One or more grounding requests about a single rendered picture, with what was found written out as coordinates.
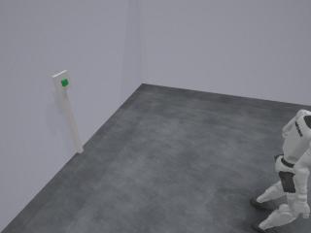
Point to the robot right forearm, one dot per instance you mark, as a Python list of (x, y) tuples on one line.
[(300, 184)]

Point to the right robot shin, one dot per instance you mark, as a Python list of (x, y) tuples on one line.
[(276, 219)]

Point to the button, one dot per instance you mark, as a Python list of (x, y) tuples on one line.
[(64, 82)]

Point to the robot left upper arm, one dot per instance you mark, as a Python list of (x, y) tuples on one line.
[(289, 126)]

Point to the right robot thigh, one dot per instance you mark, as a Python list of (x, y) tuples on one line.
[(288, 187)]

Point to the right robot hand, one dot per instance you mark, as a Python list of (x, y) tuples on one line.
[(299, 208)]

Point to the panel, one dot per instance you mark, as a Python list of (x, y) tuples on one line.
[(64, 100)]

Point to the robot right upper arm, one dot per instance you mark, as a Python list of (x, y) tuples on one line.
[(304, 161)]

